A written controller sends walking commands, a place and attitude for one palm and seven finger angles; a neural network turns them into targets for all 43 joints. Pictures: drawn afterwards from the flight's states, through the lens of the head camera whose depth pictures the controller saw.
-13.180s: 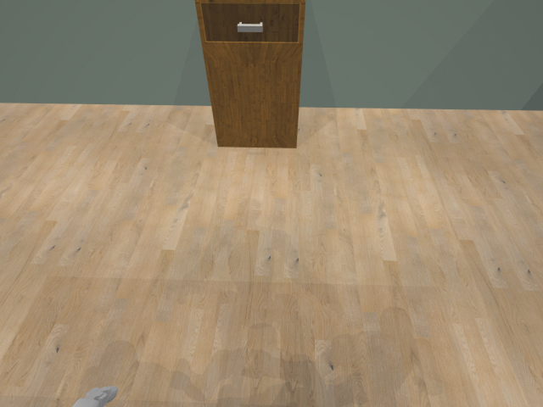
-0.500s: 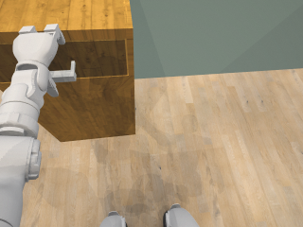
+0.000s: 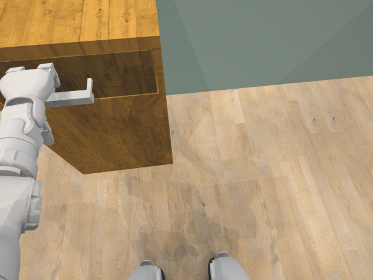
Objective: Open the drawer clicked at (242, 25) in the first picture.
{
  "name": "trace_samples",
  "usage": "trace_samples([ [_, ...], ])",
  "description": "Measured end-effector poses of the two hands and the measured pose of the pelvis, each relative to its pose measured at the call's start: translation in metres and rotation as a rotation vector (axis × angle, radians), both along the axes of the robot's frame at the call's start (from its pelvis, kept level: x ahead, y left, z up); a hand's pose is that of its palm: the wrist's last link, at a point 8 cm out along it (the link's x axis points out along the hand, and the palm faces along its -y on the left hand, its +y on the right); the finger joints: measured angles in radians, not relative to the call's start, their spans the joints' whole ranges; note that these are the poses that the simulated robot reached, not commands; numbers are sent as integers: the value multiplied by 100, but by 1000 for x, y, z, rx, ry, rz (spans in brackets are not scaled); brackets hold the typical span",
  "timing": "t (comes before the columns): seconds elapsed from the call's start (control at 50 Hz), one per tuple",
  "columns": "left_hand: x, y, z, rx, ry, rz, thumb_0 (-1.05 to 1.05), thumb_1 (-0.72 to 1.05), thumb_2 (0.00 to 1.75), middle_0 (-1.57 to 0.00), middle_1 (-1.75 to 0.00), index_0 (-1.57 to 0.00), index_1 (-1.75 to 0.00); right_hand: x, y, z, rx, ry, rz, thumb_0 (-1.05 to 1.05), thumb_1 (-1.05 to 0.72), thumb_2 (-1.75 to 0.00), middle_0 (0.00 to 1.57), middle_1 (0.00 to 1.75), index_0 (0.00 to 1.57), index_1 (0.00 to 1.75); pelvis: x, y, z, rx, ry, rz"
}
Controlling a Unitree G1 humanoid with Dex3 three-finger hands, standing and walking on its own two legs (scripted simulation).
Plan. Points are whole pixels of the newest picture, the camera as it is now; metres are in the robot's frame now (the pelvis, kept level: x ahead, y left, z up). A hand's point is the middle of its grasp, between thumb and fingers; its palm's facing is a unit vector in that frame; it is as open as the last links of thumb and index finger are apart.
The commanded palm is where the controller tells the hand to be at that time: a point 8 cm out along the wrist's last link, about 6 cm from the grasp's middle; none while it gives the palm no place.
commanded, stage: move the hooked fingers above the handle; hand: left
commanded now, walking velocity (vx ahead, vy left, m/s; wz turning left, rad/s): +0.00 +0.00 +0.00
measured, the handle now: (70, 91) +0.58 +0.26 -0.02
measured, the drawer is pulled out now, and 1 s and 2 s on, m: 0.00 0.00 0.00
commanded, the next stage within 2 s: lift the fingers back up to retry in 0.88 s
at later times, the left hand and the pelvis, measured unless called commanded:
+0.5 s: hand (60, 109) +0.49 +0.25 +0.02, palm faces -0.20 -0.05 -0.98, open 13.9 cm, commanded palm +0.50 +0.25 +0.09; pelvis +0.00 +0.01 +0.00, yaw +0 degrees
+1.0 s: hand (57, 90) +0.51 +0.24 +0.06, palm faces -0.05 -0.08 -1.00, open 14.0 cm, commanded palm +0.51 +0.25 +0.09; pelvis +0.00 +0.01 +0.00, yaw +2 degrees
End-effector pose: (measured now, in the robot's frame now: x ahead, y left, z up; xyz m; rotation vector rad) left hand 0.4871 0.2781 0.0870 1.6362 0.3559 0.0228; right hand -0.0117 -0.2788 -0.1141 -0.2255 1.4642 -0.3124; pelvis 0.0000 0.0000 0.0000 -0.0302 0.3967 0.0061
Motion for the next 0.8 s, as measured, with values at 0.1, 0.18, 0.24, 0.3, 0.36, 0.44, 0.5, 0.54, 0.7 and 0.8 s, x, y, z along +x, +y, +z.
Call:
trace_samples([
  [0.1,-10,-18,-9,-127,37,-152,0,-49,30,-32,-120,-29,-120,2,1,8,-39,5,14,0,-90,-90,20,30,21,30,3,0,3,1,-16,16],
  [0.18,-2,-27,18,-143,-132,-271,0,-49,30,-32,-120,-30,-120,6,-1,10,-68,-9,30,0,-90,-90,20,30,21,30,4,0,0,-6,-9,31],
  [0.24,9,-24,31,-149,-251,-242,0,-49,30,-32,-120,-30,-120,7,-1,7,-66,-14,40,0,-90,-90,20,30,21,30,1,1,-6,-10,3,32],
  [0.3,16,-9,25,-99,-243,-124,0,-49,30,-31,-120,-30,-120,8,1,2,-43,-19,37,0,-90,-90,20,30,21,30,-2,3,-9,-11,17,22],
  [0.36,12,4,3,-29,-119,-32,0,-49,30,-31,-120,-30,-120,5,7,-2,-14,-13,21,0,-90,-90,20,30,21,30,-3,6,-8,-10,23,7],
  [0.44,-2,-6,-19,-70,25,-87,0,-49,30,-31,-120,-31,-120,-2,16,-1,2,14,7,0,-90,-90,20,30,21,30,-1,9,-2,-9,11,4],
  [0.5,-6,-26,-11,-155,-18,-216,0,-49,30,-32,-120,-31,-120,-5,21,3,-9,24,5,0,-90,-90,20,30,21,30,3,9,0,-9,-1,9],
  [0.54,-5,-36,3,-179,-95,-288,0,-49,30,-32,-120,-31,-120,-6,22,5,-19,21,7,0,-90,-90,20,30,21,30,5,9,0,-10,-7,14],
  [0.7,13,1,26,-48,-255,-67,0,-49,30,-31,-120,-31,-120,-4,16,-5,3,5,11,0,-90,-90,20,30,21,30,-4,9,-8,-11,10,9],
  [0.8,-7,17,-10,-2,27,19,0,-49,30,-31,-120,-31,-120,-5,17,-3,15,12,4,0,-90,-90,20,30,21,30,-5,10,-2,-7,2,3],
])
